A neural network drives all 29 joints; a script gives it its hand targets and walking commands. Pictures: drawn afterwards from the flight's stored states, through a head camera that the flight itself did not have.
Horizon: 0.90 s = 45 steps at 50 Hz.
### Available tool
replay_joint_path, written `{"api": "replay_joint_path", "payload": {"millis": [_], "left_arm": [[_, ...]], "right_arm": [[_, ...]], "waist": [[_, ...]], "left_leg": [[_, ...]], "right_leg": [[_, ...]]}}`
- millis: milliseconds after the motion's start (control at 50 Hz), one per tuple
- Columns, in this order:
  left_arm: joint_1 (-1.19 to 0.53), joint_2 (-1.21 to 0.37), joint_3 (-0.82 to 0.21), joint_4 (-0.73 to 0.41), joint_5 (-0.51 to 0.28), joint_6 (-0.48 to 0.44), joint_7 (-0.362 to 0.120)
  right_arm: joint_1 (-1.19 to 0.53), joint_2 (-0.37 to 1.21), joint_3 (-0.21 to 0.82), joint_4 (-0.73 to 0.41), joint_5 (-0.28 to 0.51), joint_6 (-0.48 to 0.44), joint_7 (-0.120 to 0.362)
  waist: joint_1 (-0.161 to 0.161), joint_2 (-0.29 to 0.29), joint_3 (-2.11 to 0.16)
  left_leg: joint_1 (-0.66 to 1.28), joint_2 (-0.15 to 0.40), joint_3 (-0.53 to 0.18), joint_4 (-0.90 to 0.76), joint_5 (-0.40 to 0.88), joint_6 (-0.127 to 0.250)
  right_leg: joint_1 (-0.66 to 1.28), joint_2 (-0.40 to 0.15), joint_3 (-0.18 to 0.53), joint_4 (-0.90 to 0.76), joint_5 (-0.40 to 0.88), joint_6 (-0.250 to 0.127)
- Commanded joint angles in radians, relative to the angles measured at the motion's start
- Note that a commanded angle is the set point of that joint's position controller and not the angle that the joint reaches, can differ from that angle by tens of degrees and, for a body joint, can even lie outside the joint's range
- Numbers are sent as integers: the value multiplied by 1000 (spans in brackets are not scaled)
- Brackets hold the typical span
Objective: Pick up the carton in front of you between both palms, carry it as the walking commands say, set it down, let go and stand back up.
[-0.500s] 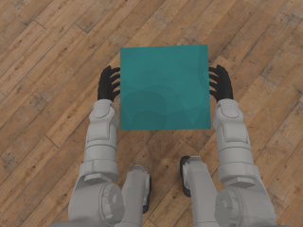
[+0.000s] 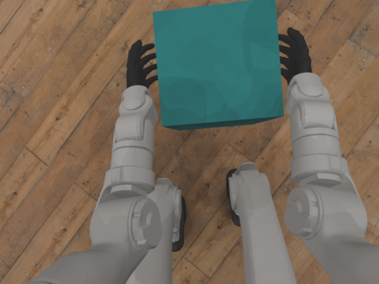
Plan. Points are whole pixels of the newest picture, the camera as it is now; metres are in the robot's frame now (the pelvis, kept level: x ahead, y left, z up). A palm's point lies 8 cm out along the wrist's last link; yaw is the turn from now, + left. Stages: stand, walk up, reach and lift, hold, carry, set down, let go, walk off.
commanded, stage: set down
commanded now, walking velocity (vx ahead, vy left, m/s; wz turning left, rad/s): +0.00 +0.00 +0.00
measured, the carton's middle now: (214, 81) +0.49 -0.08 -0.18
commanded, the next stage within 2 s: none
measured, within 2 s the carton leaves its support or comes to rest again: rests again in 1.02 s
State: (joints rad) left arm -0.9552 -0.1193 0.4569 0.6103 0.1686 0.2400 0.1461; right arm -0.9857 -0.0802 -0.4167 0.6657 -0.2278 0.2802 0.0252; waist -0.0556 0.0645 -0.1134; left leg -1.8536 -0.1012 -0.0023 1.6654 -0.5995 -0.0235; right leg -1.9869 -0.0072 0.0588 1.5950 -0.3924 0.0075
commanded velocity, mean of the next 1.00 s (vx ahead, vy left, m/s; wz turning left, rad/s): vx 0.00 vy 0.00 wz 0.00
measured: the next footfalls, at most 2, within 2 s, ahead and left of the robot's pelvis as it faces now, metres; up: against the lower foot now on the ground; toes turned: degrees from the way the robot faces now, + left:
none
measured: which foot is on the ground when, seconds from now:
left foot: down 0.00-1.00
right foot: down 0.00-1.00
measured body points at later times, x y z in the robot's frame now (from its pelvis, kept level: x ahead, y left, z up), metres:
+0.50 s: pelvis -0.02 -0.01 -0.10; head +0.33 -0.08 +0.16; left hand +0.53 +0.04 -0.25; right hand +0.50 -0.26 -0.26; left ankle +0.06 +0.12 -0.49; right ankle +0.12 -0.12 -0.49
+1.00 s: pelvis -0.03 +0.00 -0.15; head +0.34 -0.06 +0.10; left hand +0.53 +0.04 -0.32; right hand +0.51 -0.26 -0.32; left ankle +0.06 +0.12 -0.49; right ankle +0.12 -0.12 -0.49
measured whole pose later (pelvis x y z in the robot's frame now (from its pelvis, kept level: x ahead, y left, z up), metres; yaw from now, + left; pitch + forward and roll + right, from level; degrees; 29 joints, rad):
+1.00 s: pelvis -0.03 +0.00 -0.15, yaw +3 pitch +38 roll +3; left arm -1.42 0.09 0.31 0.91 -0.01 0.23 0.21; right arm -1.44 -0.36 -0.31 0.99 -0.08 0.25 0.04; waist -0.12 0.09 0.33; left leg -2.18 -0.17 -0.01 2.18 -0.66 -0.07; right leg -2.32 -0.05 0.05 2.09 -0.44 -0.01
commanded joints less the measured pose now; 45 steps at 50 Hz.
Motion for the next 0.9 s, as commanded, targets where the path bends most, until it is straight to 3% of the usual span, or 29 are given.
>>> {"api": "replay_joint_path", "payload": {"millis": [0,240,400,600,700,880], "left_arm": [[-674,-846,-536,15,-104,-20,-191],[-862,-744,-452,91,-117,-14,-199],[-959,-693,-467,117,-166,-22,-202],[-1101,-645,-579,72,-281,-44,-183],[-1128,-670,-631,38,-309,-44,-173],[-1096,-651,-537,151,-264,-48,-196]], "right_arm": [[-574,845,477,10,119,-15,197],[-738,767,435,81,126,6,201],[-838,697,457,94,175,-7,209],[-974,606,519,66,286,-34,223],[-992,601,523,57,330,-36,236],[-942,580,413,225,262,-42,275]], "waist": [[-59,-71,-1037],[-69,-110,-971],[-89,-114,-947],[-132,-89,-1016],[-151,-25,-1024],[-151,20,-734]], "left_leg": [[206,-134,44,-137,213,-32],[-43,-136,86,35,99,-16],[-104,-131,99,146,104,-14],[-48,-122,110,268,184,-21],[2,-121,113,306,245,-24],[-68,-120,89,306,149,-17]], "right_leg": [[848,133,-87,-24,311,12],[817,107,-56,107,234,14],[803,88,-63,215,275,10],[823,61,-82,350,401,1],[784,64,-77,379,463,-8],[509,58,-86,389,287,-24]]}}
